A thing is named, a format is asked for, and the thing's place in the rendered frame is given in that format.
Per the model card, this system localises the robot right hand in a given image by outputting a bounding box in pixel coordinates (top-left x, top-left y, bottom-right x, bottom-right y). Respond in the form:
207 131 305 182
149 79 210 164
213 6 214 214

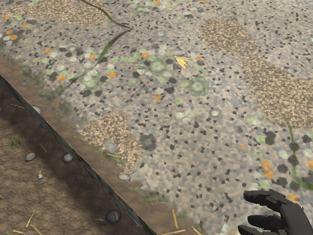
238 189 313 235

